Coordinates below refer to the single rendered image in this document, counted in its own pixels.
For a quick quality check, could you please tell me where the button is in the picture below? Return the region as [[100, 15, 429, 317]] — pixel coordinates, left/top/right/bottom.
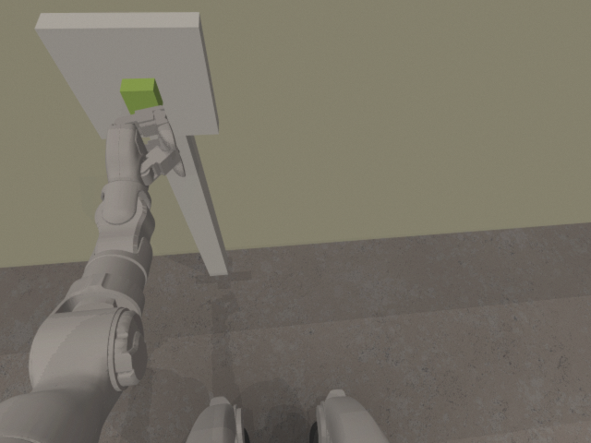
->
[[120, 78, 163, 114]]

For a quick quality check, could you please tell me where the left robot upper arm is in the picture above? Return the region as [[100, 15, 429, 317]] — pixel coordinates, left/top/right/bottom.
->
[[0, 307, 148, 443]]

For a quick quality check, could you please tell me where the left robot shin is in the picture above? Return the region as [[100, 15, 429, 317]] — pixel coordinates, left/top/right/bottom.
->
[[210, 397, 231, 406]]

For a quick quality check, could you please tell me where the robot left hand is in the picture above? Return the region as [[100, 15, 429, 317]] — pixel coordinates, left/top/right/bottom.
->
[[105, 105, 186, 190]]

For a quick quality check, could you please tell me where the right robot thigh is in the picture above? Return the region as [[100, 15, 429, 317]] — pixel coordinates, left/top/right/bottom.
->
[[316, 396, 390, 443]]

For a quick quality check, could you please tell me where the panel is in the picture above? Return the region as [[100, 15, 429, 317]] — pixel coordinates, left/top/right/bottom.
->
[[35, 12, 228, 276]]

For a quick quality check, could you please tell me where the left robot forearm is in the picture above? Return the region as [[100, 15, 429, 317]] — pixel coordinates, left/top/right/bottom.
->
[[29, 180, 155, 388]]

